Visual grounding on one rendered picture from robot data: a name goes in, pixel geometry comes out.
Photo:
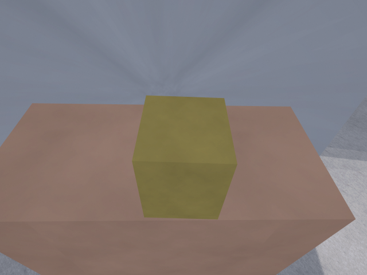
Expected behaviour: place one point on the pedestal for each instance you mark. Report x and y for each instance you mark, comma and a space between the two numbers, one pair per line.
70, 205

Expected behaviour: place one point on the carton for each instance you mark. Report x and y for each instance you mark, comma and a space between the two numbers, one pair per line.
184, 158

